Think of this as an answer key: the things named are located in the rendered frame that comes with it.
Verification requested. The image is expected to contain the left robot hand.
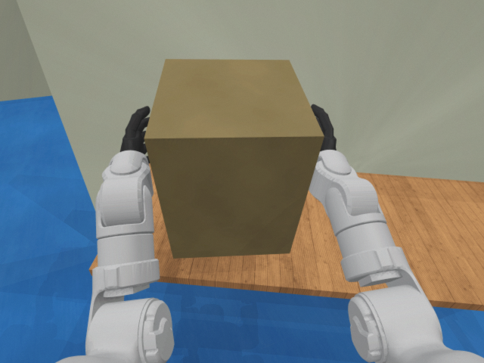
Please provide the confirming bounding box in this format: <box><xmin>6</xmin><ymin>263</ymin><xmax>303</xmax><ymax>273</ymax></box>
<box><xmin>120</xmin><ymin>106</ymin><xmax>150</xmax><ymax>163</ymax></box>

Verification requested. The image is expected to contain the table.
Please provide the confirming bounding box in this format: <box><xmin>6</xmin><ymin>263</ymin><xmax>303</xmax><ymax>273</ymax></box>
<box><xmin>89</xmin><ymin>164</ymin><xmax>484</xmax><ymax>311</ymax></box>

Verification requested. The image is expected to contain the left robot forearm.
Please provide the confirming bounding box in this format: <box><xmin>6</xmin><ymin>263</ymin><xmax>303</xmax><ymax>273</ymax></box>
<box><xmin>85</xmin><ymin>150</ymin><xmax>160</xmax><ymax>355</ymax></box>

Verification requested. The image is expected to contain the right robot upper arm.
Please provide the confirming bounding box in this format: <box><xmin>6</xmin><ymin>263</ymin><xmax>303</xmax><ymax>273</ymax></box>
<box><xmin>348</xmin><ymin>284</ymin><xmax>484</xmax><ymax>363</ymax></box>

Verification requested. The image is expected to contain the right robot hand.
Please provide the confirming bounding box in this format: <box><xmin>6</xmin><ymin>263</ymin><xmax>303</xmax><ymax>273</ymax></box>
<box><xmin>311</xmin><ymin>104</ymin><xmax>337</xmax><ymax>151</ymax></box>

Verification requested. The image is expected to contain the left robot upper arm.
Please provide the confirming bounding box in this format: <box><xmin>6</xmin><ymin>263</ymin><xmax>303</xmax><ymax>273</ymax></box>
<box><xmin>55</xmin><ymin>298</ymin><xmax>174</xmax><ymax>363</ymax></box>

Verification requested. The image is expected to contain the right robot forearm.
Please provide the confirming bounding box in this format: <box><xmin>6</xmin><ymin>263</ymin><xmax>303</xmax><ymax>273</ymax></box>
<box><xmin>309</xmin><ymin>150</ymin><xmax>442</xmax><ymax>337</ymax></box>

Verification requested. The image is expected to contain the carton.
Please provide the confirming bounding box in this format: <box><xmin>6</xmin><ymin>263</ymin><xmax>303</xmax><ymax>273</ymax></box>
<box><xmin>144</xmin><ymin>59</ymin><xmax>324</xmax><ymax>259</ymax></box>

